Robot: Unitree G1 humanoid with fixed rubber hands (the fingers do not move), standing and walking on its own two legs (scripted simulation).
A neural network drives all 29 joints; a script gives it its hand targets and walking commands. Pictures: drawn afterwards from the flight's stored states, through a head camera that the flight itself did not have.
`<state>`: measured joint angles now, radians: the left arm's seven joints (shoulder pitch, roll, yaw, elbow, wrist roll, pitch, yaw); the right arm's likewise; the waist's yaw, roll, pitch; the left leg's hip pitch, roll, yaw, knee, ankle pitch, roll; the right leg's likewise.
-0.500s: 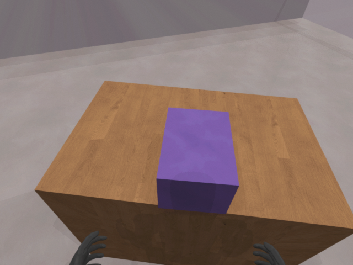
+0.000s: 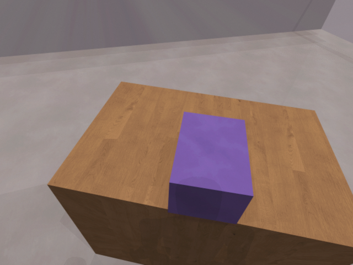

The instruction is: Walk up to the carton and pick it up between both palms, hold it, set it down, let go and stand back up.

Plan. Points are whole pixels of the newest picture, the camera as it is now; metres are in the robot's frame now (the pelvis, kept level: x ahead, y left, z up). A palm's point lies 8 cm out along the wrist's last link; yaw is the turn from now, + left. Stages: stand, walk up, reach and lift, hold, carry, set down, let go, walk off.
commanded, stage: stand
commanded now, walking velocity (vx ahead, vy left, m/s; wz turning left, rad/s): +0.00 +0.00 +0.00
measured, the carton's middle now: (208, 163) +0.43 -0.07 -0.03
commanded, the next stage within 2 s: none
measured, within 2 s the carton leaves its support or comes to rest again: neither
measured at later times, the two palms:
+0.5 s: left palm out of the picture -0.03 +0.22 -0.15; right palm out of the picture -0.02 -0.20 -0.14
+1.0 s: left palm out of the picture -0.05 +0.21 -0.15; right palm out of the picture -0.04 -0.19 -0.14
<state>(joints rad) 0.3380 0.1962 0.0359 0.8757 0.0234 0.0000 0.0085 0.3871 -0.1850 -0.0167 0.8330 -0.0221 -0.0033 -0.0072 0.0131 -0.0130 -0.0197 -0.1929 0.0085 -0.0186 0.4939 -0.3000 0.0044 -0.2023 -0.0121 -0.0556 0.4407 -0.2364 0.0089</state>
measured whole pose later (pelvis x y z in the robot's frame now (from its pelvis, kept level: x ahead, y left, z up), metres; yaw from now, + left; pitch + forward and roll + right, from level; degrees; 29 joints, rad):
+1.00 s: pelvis +0.00 +0.01 +0.00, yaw +2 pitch -2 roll -1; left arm 0.32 0.12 0.00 1.20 0.01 0.01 0.04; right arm 0.39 -0.10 0.02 1.10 -0.01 -0.02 -0.04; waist 0.00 -0.02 0.02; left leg -0.14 -0.03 -0.03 0.45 -0.27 0.03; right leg -0.15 -0.05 -0.06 0.41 -0.23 0.04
